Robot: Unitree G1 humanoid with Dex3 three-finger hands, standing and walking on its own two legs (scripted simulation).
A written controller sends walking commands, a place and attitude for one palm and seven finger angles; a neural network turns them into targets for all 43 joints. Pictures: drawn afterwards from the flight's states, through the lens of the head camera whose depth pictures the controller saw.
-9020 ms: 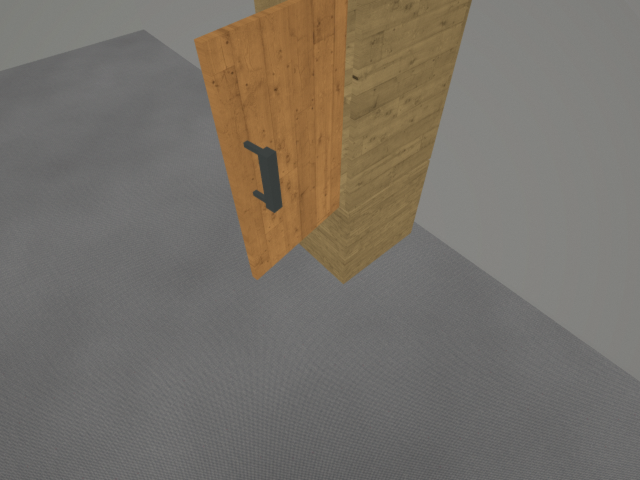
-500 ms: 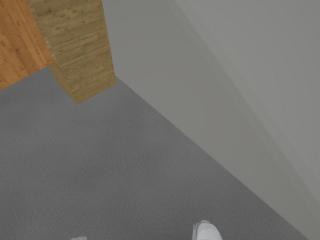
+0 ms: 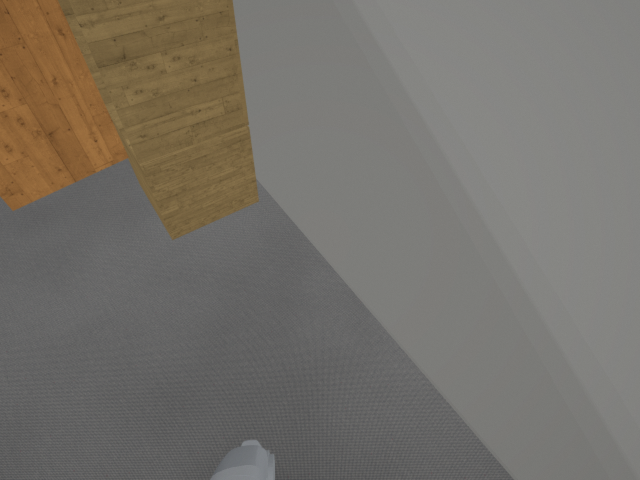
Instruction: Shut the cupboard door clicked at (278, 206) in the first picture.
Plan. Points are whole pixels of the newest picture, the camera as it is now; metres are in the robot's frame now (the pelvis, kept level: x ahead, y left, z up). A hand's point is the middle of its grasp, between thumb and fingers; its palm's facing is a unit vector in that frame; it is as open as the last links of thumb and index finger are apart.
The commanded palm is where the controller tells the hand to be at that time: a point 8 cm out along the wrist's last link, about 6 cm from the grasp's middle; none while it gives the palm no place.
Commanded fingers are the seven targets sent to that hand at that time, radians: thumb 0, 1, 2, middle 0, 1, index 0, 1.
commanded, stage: walk to a spot facing it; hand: left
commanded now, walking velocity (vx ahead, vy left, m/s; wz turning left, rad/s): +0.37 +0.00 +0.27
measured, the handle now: out of the picture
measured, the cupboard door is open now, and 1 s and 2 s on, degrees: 99 99 99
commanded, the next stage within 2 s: turn to face it in 0.60 s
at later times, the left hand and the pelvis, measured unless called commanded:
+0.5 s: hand (176, 387) +0.27 +0.24 -0.17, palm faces +0.09 -0.99 -0.14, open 7.4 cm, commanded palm none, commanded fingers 0.00 0.90 0.90 -0.20 -0.30 -0.20 -0.30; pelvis +0.21 +0.06 +0.01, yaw +3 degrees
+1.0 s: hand (221, 278) +0.48 +0.21 -0.16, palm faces +0.19 -0.96 -0.19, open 7.1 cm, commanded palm none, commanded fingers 0.00 0.90 0.90 -0.20 -0.30 -0.20 -0.30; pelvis +0.40 +0.01 +0.00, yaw +11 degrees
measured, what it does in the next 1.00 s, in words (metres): walks ahead: left foot, then right foot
